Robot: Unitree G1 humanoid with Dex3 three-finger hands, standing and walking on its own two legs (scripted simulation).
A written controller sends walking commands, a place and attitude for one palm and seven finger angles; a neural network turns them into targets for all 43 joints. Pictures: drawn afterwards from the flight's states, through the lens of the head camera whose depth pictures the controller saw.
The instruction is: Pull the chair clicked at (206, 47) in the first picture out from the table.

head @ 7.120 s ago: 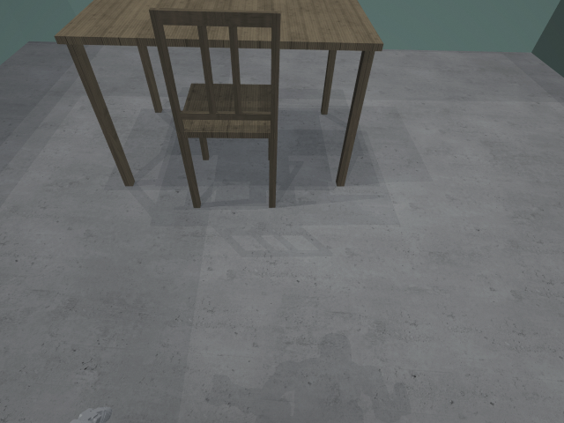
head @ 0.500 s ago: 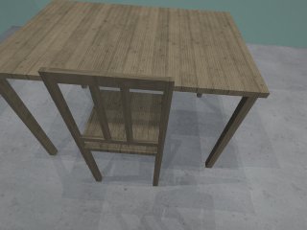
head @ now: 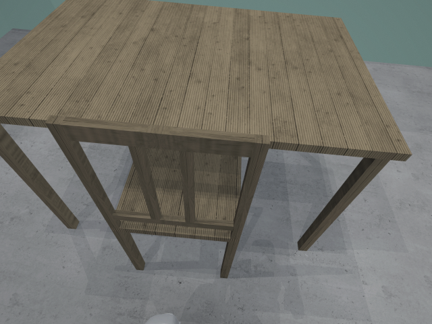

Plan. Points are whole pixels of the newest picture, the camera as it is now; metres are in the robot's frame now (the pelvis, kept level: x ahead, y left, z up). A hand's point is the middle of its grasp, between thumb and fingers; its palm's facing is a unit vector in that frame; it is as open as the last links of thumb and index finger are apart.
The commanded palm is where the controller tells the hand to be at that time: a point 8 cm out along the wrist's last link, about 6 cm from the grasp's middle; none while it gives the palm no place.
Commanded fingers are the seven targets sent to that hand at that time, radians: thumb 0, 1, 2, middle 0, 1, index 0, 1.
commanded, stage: come to a stop and stand still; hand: left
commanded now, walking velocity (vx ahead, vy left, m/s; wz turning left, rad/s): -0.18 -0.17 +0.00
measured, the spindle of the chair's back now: (148, 186) +0.41 +0.20 -0.07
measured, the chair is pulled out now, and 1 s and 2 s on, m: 0.00 0.00 0.00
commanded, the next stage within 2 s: look again from close up in 0.86 s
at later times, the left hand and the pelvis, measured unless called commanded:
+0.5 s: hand out of the picture -0.02 +0.14 -0.15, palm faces +0.06 -0.97 -0.25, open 7.4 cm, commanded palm none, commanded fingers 0.00 0.90 0.90 -0.20 -0.30 -0.20 -0.30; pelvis -0.05 -0.05 +0.01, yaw +1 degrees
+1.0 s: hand out of the picture -0.07 +0.13 -0.16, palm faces +0.04 -0.98 -0.18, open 7.4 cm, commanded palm none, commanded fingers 0.00 0.90 0.90 -0.20 -0.30 -0.20 -0.30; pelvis -0.05 -0.04 +0.02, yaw +0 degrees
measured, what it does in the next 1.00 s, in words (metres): steps on the spot: right foot, then left foot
